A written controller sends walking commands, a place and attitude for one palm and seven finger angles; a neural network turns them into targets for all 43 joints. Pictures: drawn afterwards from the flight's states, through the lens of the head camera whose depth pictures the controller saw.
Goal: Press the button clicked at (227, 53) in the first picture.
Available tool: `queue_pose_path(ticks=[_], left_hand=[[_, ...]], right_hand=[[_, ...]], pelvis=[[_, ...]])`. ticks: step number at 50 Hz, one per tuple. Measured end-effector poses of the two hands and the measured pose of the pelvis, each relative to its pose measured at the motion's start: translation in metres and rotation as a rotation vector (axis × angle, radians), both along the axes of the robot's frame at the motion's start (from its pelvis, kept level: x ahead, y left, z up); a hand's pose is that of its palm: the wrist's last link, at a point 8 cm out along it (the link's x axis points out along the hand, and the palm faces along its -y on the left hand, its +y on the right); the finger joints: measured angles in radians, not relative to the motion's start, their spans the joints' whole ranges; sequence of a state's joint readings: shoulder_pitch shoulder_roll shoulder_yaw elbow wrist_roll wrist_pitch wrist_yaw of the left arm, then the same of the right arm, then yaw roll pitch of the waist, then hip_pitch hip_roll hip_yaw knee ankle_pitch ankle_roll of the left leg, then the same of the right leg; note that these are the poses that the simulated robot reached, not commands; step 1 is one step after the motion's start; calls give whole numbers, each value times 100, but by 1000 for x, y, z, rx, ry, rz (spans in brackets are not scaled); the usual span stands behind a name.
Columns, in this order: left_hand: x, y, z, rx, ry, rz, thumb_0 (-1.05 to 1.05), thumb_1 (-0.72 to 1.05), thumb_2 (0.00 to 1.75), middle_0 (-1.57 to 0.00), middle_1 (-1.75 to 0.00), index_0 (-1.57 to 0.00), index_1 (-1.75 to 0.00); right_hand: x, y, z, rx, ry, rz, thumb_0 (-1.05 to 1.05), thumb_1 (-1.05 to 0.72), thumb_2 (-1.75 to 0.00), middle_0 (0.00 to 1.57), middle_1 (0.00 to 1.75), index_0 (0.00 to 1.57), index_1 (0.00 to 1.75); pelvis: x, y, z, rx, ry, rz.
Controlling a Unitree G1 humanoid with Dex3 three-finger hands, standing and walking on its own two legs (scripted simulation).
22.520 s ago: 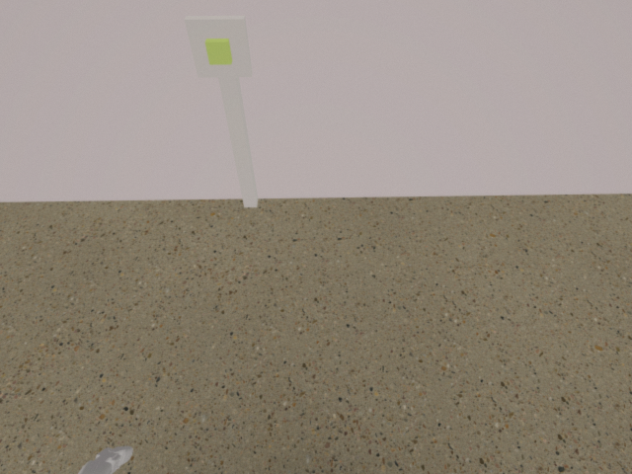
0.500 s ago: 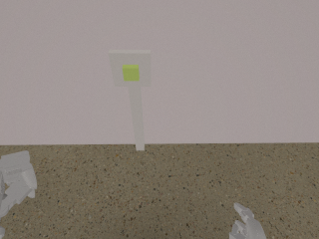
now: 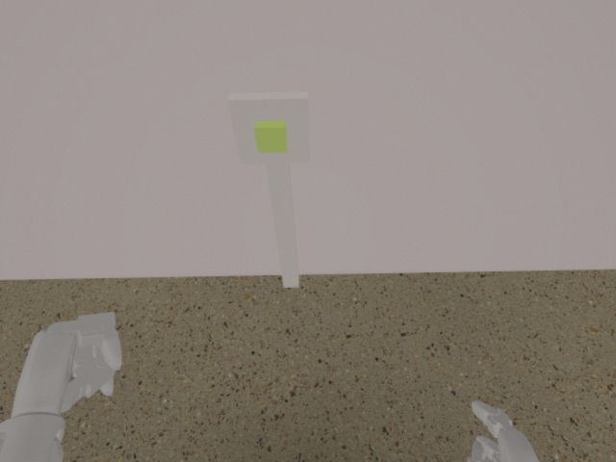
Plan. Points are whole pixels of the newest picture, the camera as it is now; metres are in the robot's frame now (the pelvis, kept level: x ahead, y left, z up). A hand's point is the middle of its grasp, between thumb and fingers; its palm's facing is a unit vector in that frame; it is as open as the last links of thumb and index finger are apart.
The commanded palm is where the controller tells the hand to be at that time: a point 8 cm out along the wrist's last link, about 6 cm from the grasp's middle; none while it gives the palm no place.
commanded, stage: let the arm hang, fingers relaxed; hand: left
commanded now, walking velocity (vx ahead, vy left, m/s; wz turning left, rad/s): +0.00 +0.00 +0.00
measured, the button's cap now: (271, 136) +0.81 +0.15 -0.04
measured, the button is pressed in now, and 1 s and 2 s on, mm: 0 0 0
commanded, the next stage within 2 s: stand and wait in 1.02 s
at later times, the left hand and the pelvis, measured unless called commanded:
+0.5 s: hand out of the picture -0.03 +0.18 -0.17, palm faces +0.02 -0.97 -0.25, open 5.5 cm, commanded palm none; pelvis -0.01 -0.02 +0.00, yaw +0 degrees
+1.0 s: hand out of the picture +0.00 +0.14 -0.17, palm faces +0.03 -0.98 -0.18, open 7.3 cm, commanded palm none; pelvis +0.01 -0.02 +0.01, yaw -1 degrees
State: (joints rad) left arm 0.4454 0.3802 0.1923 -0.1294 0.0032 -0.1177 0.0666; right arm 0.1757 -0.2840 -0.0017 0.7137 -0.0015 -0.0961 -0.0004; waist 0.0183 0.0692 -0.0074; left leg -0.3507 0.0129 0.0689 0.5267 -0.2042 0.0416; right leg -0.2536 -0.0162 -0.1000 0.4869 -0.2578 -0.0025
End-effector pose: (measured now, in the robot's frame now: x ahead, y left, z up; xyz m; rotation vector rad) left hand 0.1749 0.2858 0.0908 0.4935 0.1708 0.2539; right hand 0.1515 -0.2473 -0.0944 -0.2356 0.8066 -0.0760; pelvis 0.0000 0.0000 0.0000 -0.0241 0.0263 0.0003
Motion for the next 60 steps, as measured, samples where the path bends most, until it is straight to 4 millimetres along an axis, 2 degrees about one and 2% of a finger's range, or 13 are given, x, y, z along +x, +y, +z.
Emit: queue_pose_path(ticks=[3,6,9,11,12,18,21,24,28,32,40,50,60], left_hand=[[-12,0,-89,-91,380,60,0,90,90,-125,-145,-125,-144],[-48,-19,-156,-185,668,87,1,90,90,-117,-138,-118,-137],[-89,-47,-202,-292,865,108,1,91,90,-109,-129,-109,-128],[-117,-62,-221,-335,968,130,1,91,89,-102,-122,-102,-121],[-130,-64,-227,-351,1002,164,1,90,89,-98,-120,-99,-118],[-185,-59,-232,-388,1133,278,1,90,89,-77,-97,-77,-96],[-202,-59,-228,-383,1182,304,1,90,89,-67,-85,-67,-84],[-210,-60,-223,-374,1211,320,1,91,89,-57,-73,-57,-72],[-209,-63,-221,-368,1218,324,0,91,90,-43,-56,-43,-56],[-198,-70,-222,-376,1200,310,0,91,90,-32,-44,-32,-43],[-171,-92,-228,-416,1154,259,0,91,90,-22,-33,-22,-32],[-176,-98,-229,-433,1189,271,1,92,90,-20,-30,-20,-30],[-184,-102,-229,-440,1216,290,0,91,90,-20,-30,-20,-29]], right_hand=[[-7,-8,-18,5,63,-11,1,-90,-89,21,30,20,30],[-27,-15,-24,-5,135,-39,1,-90,-89,21,30,20,30],[-57,-21,-27,-30,244,-62,1,-90,-89,20,30,20,30],[-79,-23,-27,-45,327,-77,1,-90,-89,20,30,20,30],[-90,-24,-28,-50,367,-84,1,-90,-89,20,30,20,30],[-141,-20,-35,-39,550,-121,1,-90,-89,20,30,20,30],[-155,-13,-41,-8,587,-139,1,-90,-89,20,30,20,30],[-163,-5,-47,27,602,-151,1,-90,-89,20,30,20,30],[-168,7,-52,67,612,-160,1,-90,-89,20,30,20,30],[-172,17,-54,95,621,-167,1,-90,-89,20,30,20,30],[-175,26,-53,111,632,-183,0,-90,-89,20,30,20,30],[-173,21,-50,98,644,-198,0,-90,-89,20,30,20,30],[-158,15,-49,85,626,-194,0,-90,-89,20,30,20,30]], pelvis=[[-5,2,-5,9,-5,-5],[-8,-1,-6,19,-15,-8],[-9,-7,-5,26,-25,-5],[-9,-11,-4,24,-29,0],[-9,-14,-3,22,-31,3],[-9,-20,1,10,-40,16],[-8,-20,3,9,-46,14],[-8,-19,4,11,-50,9],[-6,-19,5,15,-51,1],[-4,-20,6,19,-52,-4],[2,-22,7,24,-54,-9],[8,-24,8,25,-49,-12],[14,-26,8,25,-52,-12]])
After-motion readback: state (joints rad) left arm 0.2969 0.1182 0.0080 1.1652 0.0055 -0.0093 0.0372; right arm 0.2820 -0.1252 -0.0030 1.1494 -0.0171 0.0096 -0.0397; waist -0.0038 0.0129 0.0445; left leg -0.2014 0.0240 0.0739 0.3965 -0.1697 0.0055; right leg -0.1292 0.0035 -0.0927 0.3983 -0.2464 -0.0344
